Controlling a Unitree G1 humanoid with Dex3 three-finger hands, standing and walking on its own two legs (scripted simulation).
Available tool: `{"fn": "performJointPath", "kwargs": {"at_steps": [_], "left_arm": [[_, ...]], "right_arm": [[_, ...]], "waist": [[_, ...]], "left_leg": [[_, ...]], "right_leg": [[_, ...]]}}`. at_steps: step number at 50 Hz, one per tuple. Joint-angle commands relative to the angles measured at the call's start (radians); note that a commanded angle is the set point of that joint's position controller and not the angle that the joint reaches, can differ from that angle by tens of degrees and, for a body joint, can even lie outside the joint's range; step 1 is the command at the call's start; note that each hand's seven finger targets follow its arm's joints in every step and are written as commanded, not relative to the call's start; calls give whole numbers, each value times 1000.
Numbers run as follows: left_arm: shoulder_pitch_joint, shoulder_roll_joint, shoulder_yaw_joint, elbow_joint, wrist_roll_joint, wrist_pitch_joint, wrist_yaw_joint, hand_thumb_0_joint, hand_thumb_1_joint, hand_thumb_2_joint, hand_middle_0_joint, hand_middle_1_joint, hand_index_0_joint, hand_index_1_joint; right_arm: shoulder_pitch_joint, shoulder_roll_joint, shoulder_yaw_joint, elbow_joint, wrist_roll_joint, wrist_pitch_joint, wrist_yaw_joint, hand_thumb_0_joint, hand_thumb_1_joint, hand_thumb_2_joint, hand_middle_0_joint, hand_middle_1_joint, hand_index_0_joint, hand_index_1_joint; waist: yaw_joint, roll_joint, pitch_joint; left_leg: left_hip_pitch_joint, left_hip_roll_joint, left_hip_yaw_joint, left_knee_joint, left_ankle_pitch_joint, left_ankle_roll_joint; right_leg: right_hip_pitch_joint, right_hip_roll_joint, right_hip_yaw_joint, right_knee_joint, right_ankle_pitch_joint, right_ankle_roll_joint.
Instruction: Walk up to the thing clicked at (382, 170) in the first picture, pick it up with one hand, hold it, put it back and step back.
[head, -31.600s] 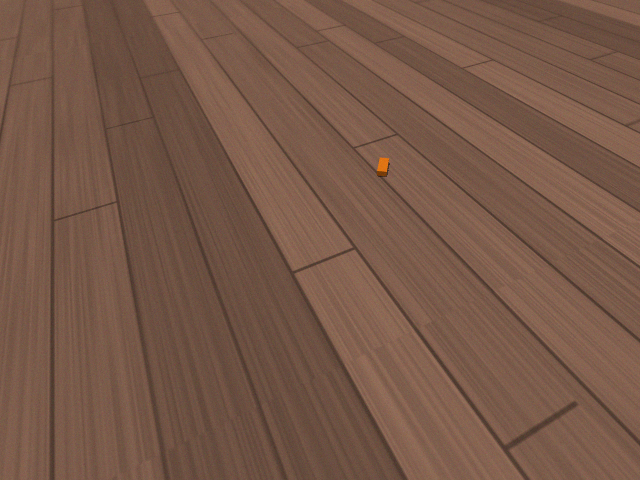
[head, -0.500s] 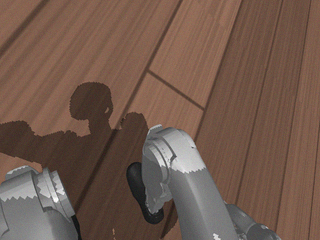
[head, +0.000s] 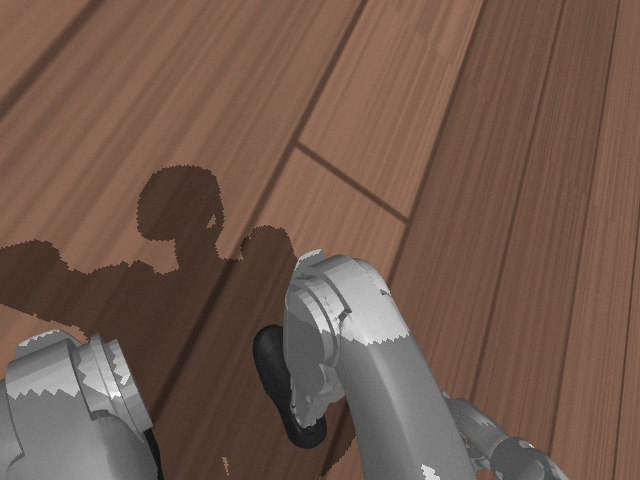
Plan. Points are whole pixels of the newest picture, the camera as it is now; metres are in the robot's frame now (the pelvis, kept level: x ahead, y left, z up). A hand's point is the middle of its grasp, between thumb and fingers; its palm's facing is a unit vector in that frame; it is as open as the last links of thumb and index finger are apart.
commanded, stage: open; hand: left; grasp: from above
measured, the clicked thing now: out of the picture +0.44 +0.40 -0.29
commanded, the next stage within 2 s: withdraw in 0.44 s
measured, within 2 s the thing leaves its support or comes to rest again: neither
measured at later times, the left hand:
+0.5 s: hand out of the picture +0.42 +0.38 -0.24, palm faces -0.43 -0.16 -0.89, open 12.9 cm
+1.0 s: hand out of the picture +0.42 +0.42 -0.10, palm faces -0.36 -0.07 -0.93, open 14.1 cm
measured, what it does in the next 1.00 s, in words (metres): stands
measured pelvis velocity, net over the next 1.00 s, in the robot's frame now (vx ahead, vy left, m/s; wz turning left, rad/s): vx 0.00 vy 0.00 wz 0.06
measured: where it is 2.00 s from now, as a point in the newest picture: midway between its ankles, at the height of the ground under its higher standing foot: (227, 447)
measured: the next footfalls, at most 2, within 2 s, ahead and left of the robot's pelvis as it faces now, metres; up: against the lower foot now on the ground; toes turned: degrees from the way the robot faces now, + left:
none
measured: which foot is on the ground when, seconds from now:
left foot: down 0.00-1.00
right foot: down 0.00-1.00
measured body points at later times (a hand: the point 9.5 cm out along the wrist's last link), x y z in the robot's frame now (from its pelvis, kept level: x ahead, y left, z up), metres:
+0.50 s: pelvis +0.00 +0.00 +0.00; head +0.27 +0.14 +0.32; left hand +0.44 +0.39 -0.19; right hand +0.08 -0.25 -0.06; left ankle +0.06 +0.12 -0.27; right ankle +0.11 -0.11 -0.27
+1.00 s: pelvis +0.00 +0.00 +0.03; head +0.22 +0.11 +0.40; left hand +0.44 +0.42 -0.05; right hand +0.13 -0.25 -0.07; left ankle +0.06 +0.12 -0.27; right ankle +0.11 -0.11 -0.27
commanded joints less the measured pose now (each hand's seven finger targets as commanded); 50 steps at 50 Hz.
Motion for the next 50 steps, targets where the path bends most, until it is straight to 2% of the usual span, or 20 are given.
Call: {"fn": "performJointPath", "kwargs": {"at_steps": [1,10,12,13,15,17,18,23,24,27,30,31,32,35,36,37,39,42,45,50], "left_arm": [[-208,245,-1,-117,-21,-15,31,0,-50,570,-437,-691,-470,-657],[-206,278,0,-103,-6,-35,46,0,-218,715,-290,-827,-315,-801],[-187,291,19,-99,-4,-34,57,0,-242,733,-259,-855,-287,-825],[-204,269,-5,-111,-1,-35,58,0,-257,746,-247,-867,-275,-837],[-182,277,12,-82,2,-28,68,0,-291,776,-219,-891,-242,-866],[-218,250,-17,-99,-6,-29,66,0,-320,800,-196,-907,-218,-884],[-201,288,18,-89,-6,-22,72,0,-336,814,-174,-931,-199,-905],[-215,261,-11,-100,-8,-16,65,0,-389,857,-121,-980,-145,-954],[-199,288,14,-78,-2,-11,68,0,-393,859,-120,-984,-144,-958],[-218,251,-14,-93,-16,-2,51,0,-420,884,-96,-1008,-118,-983],[-202,300,26,-159,-29,-5,50,0,-502,960,-83,-993,-97,-977],[-234,283,9,-253,-36,-13,42,0,-510,963,-80,-987,-92,-974],[-151,312,47,-202,-25,-1,39,0,-514,967,-76,-993,-88,-980],[-198,299,64,-385,-41,5,16,0,-524,976,-69,-988,-76,-980],[-137,298,76,-355,-39,22,9,0,-527,979,-65,-990,-72,-982],[-182,274,74,-466,-61,20,-3,0,-534,985,-69,-986,-70,-984],[-117,253,92,-471,-72,44,-30,0,-533,988,-65,-987,-66,-985],[-124,163,47,-572,-88,75,-91,0,-521,991,-64,-991,-65,-989],[-114,22,-33,-544,-123,115,-177,0,-516,998,-64,-999,-64,-999],[-135,-74,-117,-557,-177,140,-338,0,-490,997,-73,-1012,-75,-1009]], "right_arm": [[200,-335,-102,15,8,11,-14,0,-893,-900,201,300,201,300],[172,-338,-87,2,13,12,-21,0,-890,-900,201,300,200,300],[174,-335,-85,7,10,13,-24,0,-889,-899,201,300,201,300],[171,-339,-87,-1,9,11,-22,0,-889,-899,201,300,201,300],[172,-336,-84,7,7,10,-22,0,-889,-899,201,300,200,300],[176,-341,-89,-3,12,1,-19,0,-888,-899,201,300,201,300],[177,-341,-88,7,10,1,-20,0,-888,-898,201,300,201,300],[175,-346,-91,0,10,-8,-17,0,-887,-898,201,300,200,300],[191,-342,-86,10,5,-5,-16,0,-887,-898,201,300,200,300],[181,-340,-94,0,12,-12,-13,0,-887,-898,201,300,200,300],[187,-346,-100,-1,14,-13,-13,0,-899,-899,200,300,200,300],[185,-334,-100,0,17,-11,-12,0,-899,-899,200,300,200,300],[184,-342,-113,2,17,-7,-12,0,-899,-899,200,300,200,300],[187,-325,-140,-2,28,0,-3,0,-899,-900,200,300,200,300],[192,-322,-153,4,28,3,2,0,-899,-900,200,300,200,300],[183,-313,-167,-3,38,6,5,0,-900,-901,200,300,200,300],[186,-307,-194,-11,52,14,14,0,-898,-901,200,300,200,300],[218,-273,-229,7,76,44,23,0,-895,-900,200,300,200,300],[238,-260,-266,8,112,71,24,0,-894,-900,200,300,200,300],[285,-247,-301,4,150,129,-8,0,-893,-899,200,300,200,300]], "waist": [[-38,554,-646],[-33,561,-609],[-16,575,-633],[-27,582,-629],[-22,564,-630],[-40,541,-598],[-27,550,-608],[-30,564,-629],[-31,555,-639],[-36,543,-621],[-5,596,-679],[13,633,-727],[23,646,-743],[57,735,-839],[63,751,-827],[81,774,-856],[97,750,-858],[124,741,-896],[103,613,-824],[76,418,-735]], "left_leg": [[502,29,78,-256,289,-3],[494,31,68,-265,240,-6],[516,33,67,-271,263,-11],[519,33,67,-270,266,-11],[506,34,68,-264,271,-8],[478,30,70,-259,243,-5],[491,34,66,-265,240,-6],[501,34,62,-265,255,-9],[503,32,67,-261,260,-7],[484,33,75,-250,250,-2],[537,31,72,-264,295,-10],[569,31,74,-272,328,-17],[603,33,71,-275,349,-20],[676,33,74,-287,428,-31],[682,33,77,-295,423,-33],[675,29,85,-305,418,-33],[643,24,102,-313,379,-27],[613,12,129,-335,356,-15],[564,9,117,-391,256,-5],[489,-4,127,-442,152,22]], "right_leg": [[376,44,-58,-200,301,-50],[330,43,-66,-191,255,-53],[340,44,-71,-187,269,-54],[327,44,-71,-183,272,-54],[341,49,-71,-188,280,-52],[321,41,-70,-186,265,-49],[326,45,-71,-193,258,-51],[328,45,-71,-183,271,-53],[350,46,-70,-188,277,-51],[344,46,-58,-197,273,-50],[362,40,-65,-189,299,-53],[375,41,-65,-183,324,-55],[375,39,-66,-177,329,-56],[358,32,-59,-161,367,-61],[341,31,-56,-161,351,-64],[325,30,-52,-164,348,-66],[320,30,-38,-185,326,-68],[321,28,-13,-213,324,-69],[258,21,-4,-252,247,-69],[325,15,31,-343,177,-67]]}}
